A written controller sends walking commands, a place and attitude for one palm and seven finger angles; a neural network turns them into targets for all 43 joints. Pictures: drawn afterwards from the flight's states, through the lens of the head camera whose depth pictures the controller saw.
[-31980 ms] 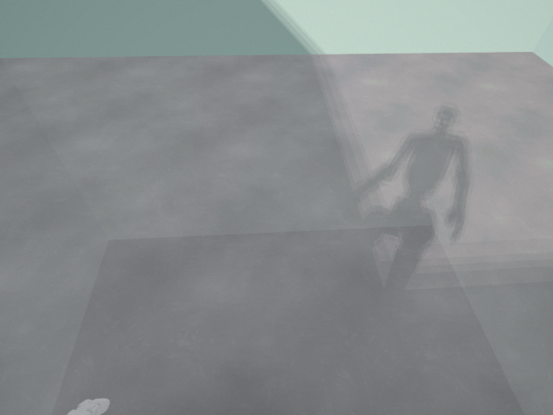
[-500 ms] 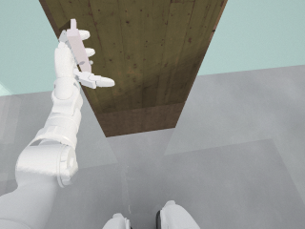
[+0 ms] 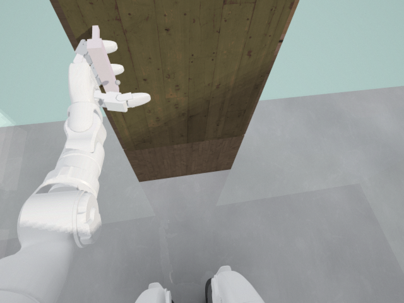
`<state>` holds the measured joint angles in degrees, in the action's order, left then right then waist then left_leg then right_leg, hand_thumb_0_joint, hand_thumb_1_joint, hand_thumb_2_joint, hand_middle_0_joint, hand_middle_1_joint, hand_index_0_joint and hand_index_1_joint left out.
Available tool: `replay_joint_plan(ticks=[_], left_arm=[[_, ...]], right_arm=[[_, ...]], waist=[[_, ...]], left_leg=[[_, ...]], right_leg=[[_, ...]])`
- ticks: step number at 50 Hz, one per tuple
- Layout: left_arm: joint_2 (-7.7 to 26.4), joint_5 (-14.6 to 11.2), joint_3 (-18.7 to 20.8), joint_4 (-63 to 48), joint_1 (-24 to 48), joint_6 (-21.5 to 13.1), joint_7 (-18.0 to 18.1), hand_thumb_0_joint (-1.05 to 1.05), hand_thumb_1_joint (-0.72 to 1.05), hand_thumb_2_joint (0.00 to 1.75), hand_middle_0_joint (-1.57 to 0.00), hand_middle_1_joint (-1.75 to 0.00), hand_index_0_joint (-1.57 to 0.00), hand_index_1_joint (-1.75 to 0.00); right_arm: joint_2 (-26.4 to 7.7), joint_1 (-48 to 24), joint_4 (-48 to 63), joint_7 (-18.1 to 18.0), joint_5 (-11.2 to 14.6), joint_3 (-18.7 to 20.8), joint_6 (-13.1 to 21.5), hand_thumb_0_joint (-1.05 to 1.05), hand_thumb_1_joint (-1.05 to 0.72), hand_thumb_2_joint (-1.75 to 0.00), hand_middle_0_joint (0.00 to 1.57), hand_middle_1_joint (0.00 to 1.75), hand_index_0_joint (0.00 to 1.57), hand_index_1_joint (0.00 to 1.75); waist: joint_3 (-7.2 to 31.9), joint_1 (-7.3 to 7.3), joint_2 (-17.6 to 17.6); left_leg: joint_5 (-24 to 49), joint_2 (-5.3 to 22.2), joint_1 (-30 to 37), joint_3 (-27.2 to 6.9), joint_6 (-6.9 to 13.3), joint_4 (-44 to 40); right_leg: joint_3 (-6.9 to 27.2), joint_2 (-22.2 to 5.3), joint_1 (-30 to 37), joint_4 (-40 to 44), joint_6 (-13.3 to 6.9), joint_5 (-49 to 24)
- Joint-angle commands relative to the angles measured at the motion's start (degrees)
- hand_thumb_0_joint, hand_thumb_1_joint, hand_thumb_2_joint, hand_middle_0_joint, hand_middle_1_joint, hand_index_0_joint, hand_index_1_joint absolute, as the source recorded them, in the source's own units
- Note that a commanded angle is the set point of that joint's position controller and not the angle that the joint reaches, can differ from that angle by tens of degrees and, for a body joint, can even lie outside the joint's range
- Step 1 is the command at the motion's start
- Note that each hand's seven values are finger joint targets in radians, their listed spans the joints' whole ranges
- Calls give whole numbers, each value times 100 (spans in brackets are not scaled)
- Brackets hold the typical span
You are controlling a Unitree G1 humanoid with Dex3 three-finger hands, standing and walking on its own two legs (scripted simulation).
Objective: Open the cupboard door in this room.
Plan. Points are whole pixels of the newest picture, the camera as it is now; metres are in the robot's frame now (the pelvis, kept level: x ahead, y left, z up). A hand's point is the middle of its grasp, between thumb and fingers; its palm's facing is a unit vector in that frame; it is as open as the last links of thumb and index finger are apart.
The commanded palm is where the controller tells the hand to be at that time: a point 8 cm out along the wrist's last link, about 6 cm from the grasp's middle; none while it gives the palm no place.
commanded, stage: close the thumb around the handle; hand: left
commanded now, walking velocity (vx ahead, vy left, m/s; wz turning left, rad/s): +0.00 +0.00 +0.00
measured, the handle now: (104, 63) +0.58 +0.14 +0.09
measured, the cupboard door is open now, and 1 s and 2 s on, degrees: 1 15 39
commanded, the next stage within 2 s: pull the door open along its arc in 0.46 s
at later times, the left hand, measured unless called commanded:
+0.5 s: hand (117, 85) +0.52 +0.11 +0.09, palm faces +0.07 -1.00 -0.02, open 6.0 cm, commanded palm +0.49 +0.16 +0.08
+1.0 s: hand (130, 120) +0.43 +0.09 +0.09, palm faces +0.04 -1.00 +0.04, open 6.3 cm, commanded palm +0.38 +0.12 +0.08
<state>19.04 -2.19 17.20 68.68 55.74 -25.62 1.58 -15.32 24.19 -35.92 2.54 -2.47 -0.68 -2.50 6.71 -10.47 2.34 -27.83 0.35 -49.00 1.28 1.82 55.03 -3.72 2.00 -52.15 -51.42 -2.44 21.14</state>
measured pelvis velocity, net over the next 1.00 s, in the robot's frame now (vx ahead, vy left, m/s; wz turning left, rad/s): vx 0.01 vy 0.00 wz -0.03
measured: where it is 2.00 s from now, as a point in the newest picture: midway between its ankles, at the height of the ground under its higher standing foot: outside the picture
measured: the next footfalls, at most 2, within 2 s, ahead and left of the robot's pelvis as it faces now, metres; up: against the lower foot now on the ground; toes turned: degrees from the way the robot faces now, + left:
none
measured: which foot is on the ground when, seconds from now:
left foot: down 0.00-1.00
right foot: down 0.00-1.00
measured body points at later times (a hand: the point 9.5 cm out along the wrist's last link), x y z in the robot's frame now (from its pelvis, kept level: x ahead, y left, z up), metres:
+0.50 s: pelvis +0.00 +0.00 +0.00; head +0.12 +0.00 +0.43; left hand +0.51 +0.16 +0.09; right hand -0.01 -0.26 -0.12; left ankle -0.03 +0.10 -0.68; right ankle +0.02 -0.10 -0.68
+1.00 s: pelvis +0.01 +0.00 +0.02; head +0.09 -0.01 +0.46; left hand +0.43 +0.14 +0.09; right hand +0.05 -0.25 -0.11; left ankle -0.03 +0.10 -0.68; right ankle +0.02 -0.10 -0.68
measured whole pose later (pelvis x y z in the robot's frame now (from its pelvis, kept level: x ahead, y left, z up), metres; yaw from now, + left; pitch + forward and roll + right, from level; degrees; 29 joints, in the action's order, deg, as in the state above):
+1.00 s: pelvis +0.01 +0.00 +0.02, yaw -1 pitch +17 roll -1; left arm 5.4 -5.9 7.0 38.1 27.7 -21.9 6.5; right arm -14.0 22.9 -32.6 3.8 -0.6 0.9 -2.7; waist 8.1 -5.1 2.7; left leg -26.8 0.4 -39.3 3.2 2.1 49.1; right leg -1.5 2.5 -43.6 -46.8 -2.0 20.2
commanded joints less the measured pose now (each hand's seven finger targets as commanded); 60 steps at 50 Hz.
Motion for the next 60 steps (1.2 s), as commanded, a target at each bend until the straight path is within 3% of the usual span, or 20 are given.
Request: replay_joint_plan(ticks=[1, 4, 7, 9, 11, 13, 15, 22, 23, 28, 38, 42, 47, 48, 49, 50, 53, 57, 59, 60], left_arm=[[821, 1, -121, -1191, 2818, -397, -52, 0, 23, 61, -35, -128, -35, -128], [888, 25, -47, -1270, 2756, -436, -18, 0, 40, 68, -36, -130, -36, -130], [591, 13, -275, -1389, 2790, -495, -20, 0, 56, 76, -38, -131, -38, -131], [709, -1, -169, -1398, 2755, -505, 15, 0, 68, 80, -38, -133, -38, -133], [563, 12, -285, -1483, 2834, -537, 20, 0, 79, 85, -39, -134, -39, -134], [724, 18, -162, -1484, 2847, -538, 43, 0, 90, 90, -40, -135, -40, -135], [552, 11, -286, -1490, 2729, -531, 26, 0, 90, 90, -40, -135, -40, -135], [698, 48, -198, -1193, 2848, -510, 43, 0, 90, 90, -40, -135, -40, -135], [947, 65, -42, -1225, 2974, -517, 51, 0, 90, 90, -40, -135, -40, -135], [961, 83, -48, -1134, 2921, -488, 14, 0, 90, 90, -40, -135, -40, -135], [511, -213, -115, -2063, 993, -369, -128, 0, 90, 90, -40, -135, -40, -135], [-1, -346, -408, -2908, -271, -243, -97, 0, 90, 90, -40, -135, -40, -135], [-762, -369, -1055, -4288, -1495, -42, 103, 0, 90, 90, -40, -135, -40, -135], [-1101, -735, -503, -4631, -1447, 18, 900, 0, 90, 90, -40, -135, -40, -135], [-1572, -534, -1053, -4761, -1725, 93, 1322, 0, 90, 90, -40, -135, -40, -135], [-1810, -405, -1229, -4943, -1917, 132, 1672, 0, 90, 90, -40, -135, -40, -135], [-2205, 124, -1600, -5526, -2450, 251, 2632, 0, 90, 90, -40, -135, -40, -135], [-2982, 756, -2376, -6029, -2944, 661, 3491, 0, 90, 90, -40, -135, -40, -135], [-3261, 1045, -2679, -6152, -2964, 898, 3724, 0, 90, 90, -40, -135, -40, -135], [-3492, 1055, -2861, -6153, -3200, 1052, 3771, 0, 90, 90, -40, -135, -40, -135]], right_arm=[[-902, 1018, 198, -38, -4, 319, 75, 0, -90, -90, 20, 30, 20, 30], [-908, 1038, 180, -32, -18, 348, 86, 0, -90, -90, 20, 30, 20, 30], [-887, 1032, 160, -6, -27, 360, 100, 0, -90, -90, 20, 30, 20, 30], [-913, 1036, 149, 2, -33, 372, 94, 0, -90, -90, 20, 30, 20, 30], [-898, 1012, 172, 3, -33, 374, 110, 0, -90, -90, 20, 30, 20, 30], [-909, 1034, 111, 2, -36, 382, 105, 0, -90, -90, 20, 30, 20, 30], [-878, 985, 142, 6, -24, 377, 104, 0, -90, -90, 20, 30, 20, 30], [-892, 963, 96, -28, -20, 346, 117, 0, -90, -90, 20, 30, 20, 30], [-920, 986, 76, -44, -27, 343, 117, 0, -90, -90, 20, 30, 20, 30], [-916, 970, 117, -57, -21, 326, 129, 0, -90, -90, 20, 30, 20, 30], [-844, 730, 548, 22, 86, 382, 54, 0, -90, -90, 20, 30, 20, 30], [-747, 513, 768, 74, 169, 417, 87, 0, -90, -90, 20, 30, 20, 30], [-609, 177, 944, 111, 231, 444, 170, 0, -90, -90, 20, 30, 20, 30], [-479, -109, 979, 127, 202, 428, 223, 0, -90, -90, 20, 30, 20, 30], [-442, -217, 957, 158, 137, 405, 285, 0, -90, -90, 20, 30, 20, 30], [-424, -273, 932, 188, 100, 410, 343, 0, -90, -90, 20, 30, 20, 30], [-330, -529, 932, 234, -52, 419, 429, 0, -90, -90, 20, 30, 20, 30], [-156, -977, 964, 264, -182, 405, 419, 0, -90, -90, 20, 30, 20, 30], [-79, -1253, 975, 231, -216, 377, 400, 0, -90, -90, 20, 30, 20, 30], [-32, -1443, 998, 227, -207, 353, 390, 0, -90, -90, 20, 30, 20, 30]], waist=[[2582, -184, 228], [2845, -130, 230], [2858, -145, 428], [2873, -136, 219], [2837, -156, 351], [2899, -133, 286], [2867, -130, 223], [2579, -185, 175], [2600, -187, 117], [2734, -164, 292], [2875, 344, 40], [2712, 566, -217], [2385, 689, -118], [2227, 955, -243], [2016, 835, -276], [1915, 810, -475], [2067, 927, -325], [2020, 965, -450], [1909, 937, -503], [1890, 1011, -393]], left_leg=[[2373, -75, 1286, -304, -36, -469], [2480, -68, 1428, -312, -50, -440], [2810, -21, 1763, -407, -113, -442], [2723, -23, 1683, -392, -98, -433], [2716, -35, 1721, -386, -92, -436], [2723, -30, 1696, -378, -96, -427], [2695, -50, 1644, -345, -80, -440], [2375, -67, 1437, -354, -64, -477], [2321, -64, 1343, -345, -49, -463], [2337, -76, 1407, -352, -62, -442], [2809, -69, 1538, -177, -73, -662], [2895, -77, 1434, -60, -48, -843], [3142, -27, 1840, -12, -71, -1005], [2936, -41, 1686, 11, -146, -1047], [2721, -34, 1698, -5, -180, -1061], [2612, -15, 1693, -41, -188, -1072], [2727, -8, 1783, -48, -222, -1043], [2743, 24, 1850, -112, -266, -1010], [2609, 29, 1852, -123, -246, -975], [2498, 6, 1860, -114, -240, -985]], right_leg=[[312, 43, 1834, 409, 126, -2230], [310, 41, 1856, 384, 131, -2257], [231, 53, 1604, 334, 110, -2261], [246, 64, 1681, 358, 123, -2242], [250, 59, 1634, 350, 113, -2242], [259, 56, 1709, 351, 119, -2286], [275, 61, 1784, 382, 126, -2334], [279, 42, 1681, 406, 127, -2096], [310, 37, 1752, 400, 133, -2109], [308, 26, 1699, 376, 121, -2072], [280, 69, 2419, 444, 92, -2616], [284, 49, 2888, 534, 77, -2933], [227, 17, 2881, 667, 84, -2931], [104, 39, 2844, 743, 88, -2653], [74, 36, 2729, 729, 103, -2446], [24, 14, 2653, 729, 106, -2280], [46, -47, 2742, 622, 67, -2310], [-5, -101, 2736, 563, 11, -2215], [-9, -131, 2689, 576, -19, -2087], [-25, -129, 2702, 595, -48, -1974]])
